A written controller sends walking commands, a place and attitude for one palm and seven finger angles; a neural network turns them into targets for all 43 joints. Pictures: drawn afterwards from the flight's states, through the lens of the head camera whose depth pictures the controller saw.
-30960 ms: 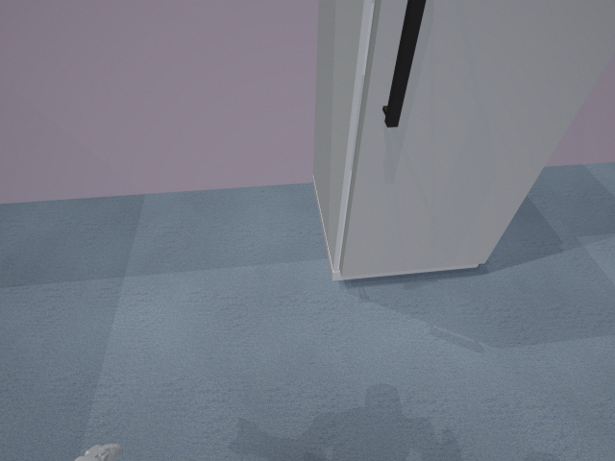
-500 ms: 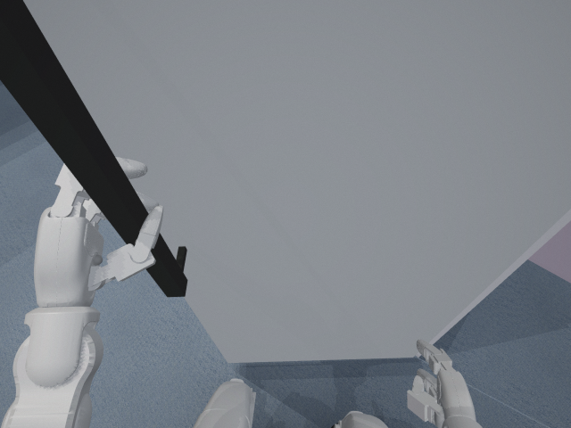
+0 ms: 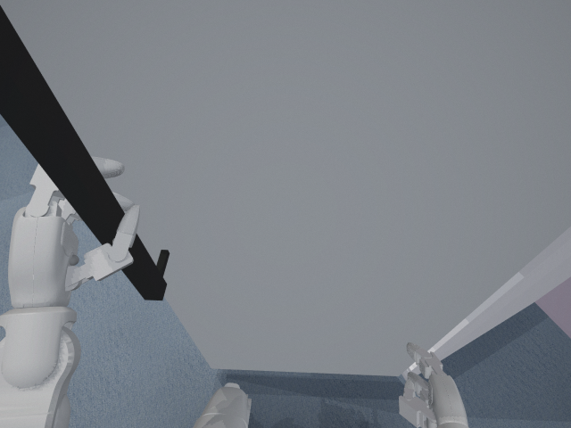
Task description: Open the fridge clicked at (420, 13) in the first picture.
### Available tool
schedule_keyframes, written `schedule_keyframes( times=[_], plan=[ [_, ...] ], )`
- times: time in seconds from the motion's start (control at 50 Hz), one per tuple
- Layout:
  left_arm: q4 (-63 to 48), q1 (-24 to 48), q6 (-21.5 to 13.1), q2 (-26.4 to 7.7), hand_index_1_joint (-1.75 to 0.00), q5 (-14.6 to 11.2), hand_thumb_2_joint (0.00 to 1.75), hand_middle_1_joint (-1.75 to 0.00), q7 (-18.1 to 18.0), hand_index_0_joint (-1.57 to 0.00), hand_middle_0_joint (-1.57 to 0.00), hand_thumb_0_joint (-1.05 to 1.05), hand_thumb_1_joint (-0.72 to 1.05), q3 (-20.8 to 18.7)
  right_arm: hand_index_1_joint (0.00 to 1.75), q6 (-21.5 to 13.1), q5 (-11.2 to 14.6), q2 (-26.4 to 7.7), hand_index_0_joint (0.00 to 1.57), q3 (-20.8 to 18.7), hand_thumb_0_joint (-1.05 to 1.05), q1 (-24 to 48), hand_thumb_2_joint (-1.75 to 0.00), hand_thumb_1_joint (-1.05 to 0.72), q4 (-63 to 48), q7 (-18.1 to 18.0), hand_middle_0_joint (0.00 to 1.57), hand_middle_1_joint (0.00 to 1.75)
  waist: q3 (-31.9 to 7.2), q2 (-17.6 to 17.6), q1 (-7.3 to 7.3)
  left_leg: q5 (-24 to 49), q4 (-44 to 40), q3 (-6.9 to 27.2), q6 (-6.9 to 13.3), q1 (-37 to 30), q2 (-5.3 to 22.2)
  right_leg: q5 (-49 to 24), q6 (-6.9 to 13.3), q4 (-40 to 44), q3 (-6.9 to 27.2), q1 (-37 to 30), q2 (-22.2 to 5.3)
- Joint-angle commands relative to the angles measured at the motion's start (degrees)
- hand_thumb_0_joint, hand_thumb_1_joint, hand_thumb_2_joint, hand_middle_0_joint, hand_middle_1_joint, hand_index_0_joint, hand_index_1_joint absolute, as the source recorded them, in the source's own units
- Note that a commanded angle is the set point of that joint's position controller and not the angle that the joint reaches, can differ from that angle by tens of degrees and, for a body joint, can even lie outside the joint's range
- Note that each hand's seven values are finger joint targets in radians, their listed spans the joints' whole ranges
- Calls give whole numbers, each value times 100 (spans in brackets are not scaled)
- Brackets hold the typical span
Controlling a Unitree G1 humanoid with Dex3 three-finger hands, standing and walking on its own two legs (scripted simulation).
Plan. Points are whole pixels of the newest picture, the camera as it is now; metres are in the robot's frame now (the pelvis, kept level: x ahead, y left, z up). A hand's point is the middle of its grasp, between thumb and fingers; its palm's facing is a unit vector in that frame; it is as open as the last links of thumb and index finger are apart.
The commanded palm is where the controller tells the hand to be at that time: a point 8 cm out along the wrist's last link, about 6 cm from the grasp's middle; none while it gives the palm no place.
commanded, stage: walk backward, drawing the door open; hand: left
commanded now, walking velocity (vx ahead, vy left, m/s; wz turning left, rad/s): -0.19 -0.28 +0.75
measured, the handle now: (94, 167) +0.30 +0.21 +0.24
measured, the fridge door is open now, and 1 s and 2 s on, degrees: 61 81 73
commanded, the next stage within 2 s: stop walking and hold the door back in 0.38 s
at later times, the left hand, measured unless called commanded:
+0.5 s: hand (115, 411) +0.12 +0.14 +0.19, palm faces +0.54 -0.79 -0.29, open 7.0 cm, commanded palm +0.08 +0.18 +0.17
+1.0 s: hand out of the picture +0.10 +0.13 +0.19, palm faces +0.59 -0.78 -0.20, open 6.1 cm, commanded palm +0.07 +0.17 +0.17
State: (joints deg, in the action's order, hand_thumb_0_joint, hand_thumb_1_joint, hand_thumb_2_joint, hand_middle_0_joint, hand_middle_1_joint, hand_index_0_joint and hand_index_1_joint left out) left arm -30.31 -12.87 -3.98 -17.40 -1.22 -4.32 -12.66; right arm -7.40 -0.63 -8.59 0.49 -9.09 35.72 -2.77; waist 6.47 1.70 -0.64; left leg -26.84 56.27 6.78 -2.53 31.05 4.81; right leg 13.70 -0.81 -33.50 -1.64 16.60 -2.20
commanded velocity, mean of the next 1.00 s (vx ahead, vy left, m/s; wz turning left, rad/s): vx -0.01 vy -0.01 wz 0.26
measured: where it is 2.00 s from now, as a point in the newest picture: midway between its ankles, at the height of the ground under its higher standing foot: outside the picture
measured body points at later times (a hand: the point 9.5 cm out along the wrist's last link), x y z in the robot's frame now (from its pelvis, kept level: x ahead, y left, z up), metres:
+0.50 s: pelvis -0.07 -0.13 +0.01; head -0.05 -0.13 +0.46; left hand +0.08 +0.18 +0.20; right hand +0.15 -0.26 -0.07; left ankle -0.02 +0.06 -0.72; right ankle -0.01 -0.26 -0.72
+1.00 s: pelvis -0.16 -0.19 +0.02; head -0.17 -0.20 +0.47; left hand +0.06 +0.16 +0.20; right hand +0.07 -0.38 -0.07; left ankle -0.22 -0.08 -0.72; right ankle -0.04 -0.26 -0.70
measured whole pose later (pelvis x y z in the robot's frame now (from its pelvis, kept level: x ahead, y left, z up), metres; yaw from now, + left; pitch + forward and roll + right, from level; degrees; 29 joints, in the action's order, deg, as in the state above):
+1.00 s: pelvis -0.16 -0.19 +0.02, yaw +24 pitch -1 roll +0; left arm 16.4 18.8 -7.9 -17.2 -1.7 -5.3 -9.4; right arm -3.7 0.4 -15.2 -0.8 -13.5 37.1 -5.2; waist -0.6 1.2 2.2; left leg -14.5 26.1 -2.9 1.5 10.0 1.3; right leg 18.9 -1.0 -40.5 -4.9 24.9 -2.3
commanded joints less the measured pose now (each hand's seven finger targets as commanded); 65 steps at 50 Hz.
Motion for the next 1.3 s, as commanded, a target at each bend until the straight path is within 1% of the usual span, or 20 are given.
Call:
schedule_keyframes(
  times=[0.0,0.08,0.14,0.16,0.18,0.2,0.3,0.42,0.46,0.48,0.5,0.56,0.6,0.8,0.86,0.9,0.94,1.06,1.14,1.28],
  plan=[
    [-1981,810,-733,-1058,-140,-25,90,-140,-106,-45,-45,0,90,-981,30,-265,56,-435,20,-295,0,667,-90,-90,-1040,-204,20,30,-1408,-1340,-66,-595,2141,-915,-56,234,-230,-2283,1331,1129,548,-897,-1705],
    [-1767,683,-667,-828,-140,-127,90,-140,-166,-45,-45,0,90,-773,30,-163,-28,-447,20,-191,0,429,-90,-90,-1090,-298,20,30,-1554,-1097,36,-465,-448,-1280,61,-993,-180,-2829,1100,686,-150,-678,-1628],
    [-1665,724,-608,-595,-140,-201,90,-140,-71,-45,-45,0,90,-407,30,-140,-47,-673,20,-286,0,7,-90,-90,-1104,-348,20,30,-1662,69,297,1293,-3063,-970,90,-2630,-33,-1001,579,-957,-494,544,-1021],
    [-1819,891,-698,-556,-140,-161,90,-140,-27,-45,-45,0,90,-304,30,-224,-44,-925,20,-397,0,120,-90,-90,-1243,-355,20,30,-1611,1657,163,3457,-3880,1397,553,-3480,1476,1449,20,-2342,-610,2053,-155],
    [-1751,1075,-827,-738,-140,-7,90,-140,12,-45,-45,0,90,-335,30,-304,-88,-934,20,-362,0,150,-90,-90,-1125,-295,20,30,-1651,1991,88,5199,-4205,3002,1203,-3504,2565,2493,-273,-3177,83,2299,176],
    [-2107,1483,-1008,-876,-140,88,90,-140,67,-45,-45,0,90,-504,30,-401,-84,-875,20,-390,0,157,-90,-90,-969,-215,20,30,-1849,1327,224,3905,-4226,2767,1218,-3253,2359,1819,-213,-3623,590,2042,174],
    [-1403,1276,-772,-590,-140,101,90,-140,-63,-45,-45,0,90,-314,30,-389,34,-913,20,-378,0,280,-90,-90,-808,-126,20,30,-1553,1418,114,2577,-3965,537,830,-2368,1146,658,-240,-2532,214,1028,126],
    [-1100,971,-641,-806,-140,-60,90,-140,-250,-45,-45,0,90,-591,30,-274,38,-873,20,-218,0,430,-90,-90,-1054,-164,20,30,-1345,1410,-21,-223,-4268,265,609,-801,669,774,-51,265,-454,-1334,612],
    [-1288,1043,-628,-1097,-140,-28,90,-140,-224,-45,-45,0,90,-735,30,-231,46,-623,20,-170,0,447,-90,-90,-1074,-131,20,30,-1294,-316,-61,-72,-2184,-525,145,-730,-351,447,265,1872,263,-1092,-237],
    [-240,1052,-508,-1245,-140,39,90,-140,-249,-45,-45,0,90,-843,30,-179,50,-511,20,-122,0,528,-90,-90,-1006,-160,20,30,-1183,-1935,-136,-406,250,-850,-64,81,-834,246,906,2243,2186,-574,-1701],
    [-180,1935,-480,-1732,-140,62,90,-140,-371,-45,-45,0,90,-1341,30,-224,-23,-644,20,-99,0,520,-90,-90,-895,-169,20,30,-1235,-1531,-79,-431,1478,-313,-8,497,-629,-560,1102,2138,2618,-179,-2294],
    [1032,2828,-559,-1384,-140,-13,90,-140,-361,-45,-45,0,90,-1003,30,-116,70,-771,20,-175,0,358,-90,-90,-597,-273,20,30,-1407,-1109,118,562,2377,-113,-52,506,-502,41,842,1804,1845,-409,-1856],
    [1769,2965,-689,-1511,-140,-84,90,-140,-386,-45,-45,0,90,-1123,30,6,68,-860,20,-141,0,333,-90,-90,-489,-342,20,30,-1535,-762,87,872,1690,-301,-59,317,-515,-688,649,1663,1129,-772,-1661],
    [2823,4814,-887,-1525,-140,-7,90,-140,-338,-45,-45,0,90,-653,30,128,58,-1079,20,-180,0,208,-90,-90,-574,-300,20,30,-1876,-1458,-97,209,-2129,-1169,347,-1354,-646,1232,577,2557,1154,-846,-1728],
    [2969,5050,-967,-1584,-140,2,90,-140,-290,-45,-45,0,90,-585,30,183,22,-1139,20,-172,0,-57,-90,-90,-576,-310,20,30,-2195,-653,115,468,-3743,-1306,581,-2473,-660,1601,224,1874,569,-532,-1081],
    [2957,5505,-1043,-1309,-140,19,90,-140,-213,-45,-45,0,90,-380,30,177,13,-1410,20,-255,0,2,-90,-90,-714,-292,20,30,-1805,1230,100,-636,-4604,619,1197,-2403,763,1157,-123,-175,-381,445,39],
    [2792,6164,-980,-983,-140,9,90,-140,-135,-45,-45,0,90,93,30,120,138,-1127,20,-195,0,198,-90,-90,-662,-230,20,30,-1727,1631,183,-31,-4688,1578,1590,-2363,1607,1128,-52,-1916,-233,1224,247],
    [4071,6680,-612,-1315,-140,47,90,-140,-57,-45,-45,0,90,48,30,36,215,-1334,20,-132,0,4,-90,-90,-330,-346,20,30,-1800,855,31,1228,-3163,-196,883,-1722,772,473,23,409,-421,-712,269],
    [4545,6549,-510,-2129,-140,36,90,-140,-114,-45,-45,0,90,-599,30,41,181,-1179,20,-204,0,-21,-90,-90,-296,-390,20,30,-1907,-1369,-93,-478,-123,-781,308,392,-400,1590,1237,1973,2984,-1765,-1965],
    [4939,6816,-603,-1953,-140,1,90,-140,-63,-45,-45,0,90,-664,30,-7,74,-1104,20,-43,0,-54,-90,-90,-26,-423,20,30,-1935,-1200,-23,371,-1611,-1127,343,-1379,-305,1436,885,1679,999,-291,-1278]
  ],
)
